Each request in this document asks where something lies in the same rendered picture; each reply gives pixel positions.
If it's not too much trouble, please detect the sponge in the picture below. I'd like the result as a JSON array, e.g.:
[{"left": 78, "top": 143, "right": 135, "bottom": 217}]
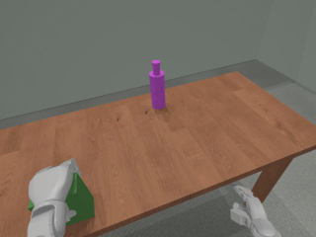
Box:
[{"left": 28, "top": 172, "right": 95, "bottom": 227}]

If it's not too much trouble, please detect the robot left hand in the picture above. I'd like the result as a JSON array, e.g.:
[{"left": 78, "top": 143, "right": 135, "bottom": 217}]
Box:
[{"left": 29, "top": 158, "right": 82, "bottom": 222}]

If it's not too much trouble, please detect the left robot forearm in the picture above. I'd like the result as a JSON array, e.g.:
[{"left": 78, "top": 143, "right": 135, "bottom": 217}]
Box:
[{"left": 27, "top": 199, "right": 67, "bottom": 237}]

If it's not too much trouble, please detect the right robot forearm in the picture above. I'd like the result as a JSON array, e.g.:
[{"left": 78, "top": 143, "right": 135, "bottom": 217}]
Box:
[{"left": 250, "top": 218, "right": 281, "bottom": 237}]

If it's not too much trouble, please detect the table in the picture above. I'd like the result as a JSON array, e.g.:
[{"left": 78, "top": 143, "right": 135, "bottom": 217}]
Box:
[{"left": 0, "top": 71, "right": 316, "bottom": 237}]

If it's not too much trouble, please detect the robot right hand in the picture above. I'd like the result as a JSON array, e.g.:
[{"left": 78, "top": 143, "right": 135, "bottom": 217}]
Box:
[{"left": 230, "top": 185, "right": 268, "bottom": 230}]

